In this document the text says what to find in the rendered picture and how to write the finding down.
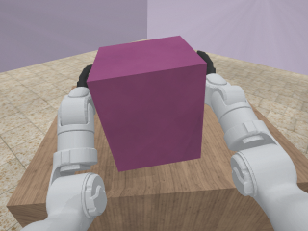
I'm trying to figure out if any right robot hand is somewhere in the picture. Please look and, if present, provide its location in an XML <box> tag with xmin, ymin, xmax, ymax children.
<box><xmin>196</xmin><ymin>50</ymin><xmax>216</xmax><ymax>75</ymax></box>

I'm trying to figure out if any carton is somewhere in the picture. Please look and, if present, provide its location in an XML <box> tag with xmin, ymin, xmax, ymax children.
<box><xmin>87</xmin><ymin>36</ymin><xmax>207</xmax><ymax>172</ymax></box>

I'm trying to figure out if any robot right forearm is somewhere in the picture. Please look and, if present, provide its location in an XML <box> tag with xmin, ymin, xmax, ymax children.
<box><xmin>204</xmin><ymin>73</ymin><xmax>297</xmax><ymax>182</ymax></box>

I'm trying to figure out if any robot left upper arm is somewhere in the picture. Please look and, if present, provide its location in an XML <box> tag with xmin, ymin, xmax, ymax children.
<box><xmin>20</xmin><ymin>172</ymin><xmax>108</xmax><ymax>231</ymax></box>

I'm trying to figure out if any left robot hand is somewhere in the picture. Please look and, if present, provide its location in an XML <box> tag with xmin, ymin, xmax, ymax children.
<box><xmin>77</xmin><ymin>64</ymin><xmax>92</xmax><ymax>88</ymax></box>

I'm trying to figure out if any robot right upper arm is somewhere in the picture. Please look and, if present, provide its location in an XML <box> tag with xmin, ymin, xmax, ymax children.
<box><xmin>230</xmin><ymin>143</ymin><xmax>308</xmax><ymax>231</ymax></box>

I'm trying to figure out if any pedestal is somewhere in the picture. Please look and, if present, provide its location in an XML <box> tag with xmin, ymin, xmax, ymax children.
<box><xmin>6</xmin><ymin>86</ymin><xmax>308</xmax><ymax>231</ymax></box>

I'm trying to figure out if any robot left forearm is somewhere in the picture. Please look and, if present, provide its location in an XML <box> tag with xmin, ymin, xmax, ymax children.
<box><xmin>46</xmin><ymin>87</ymin><xmax>98</xmax><ymax>213</ymax></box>

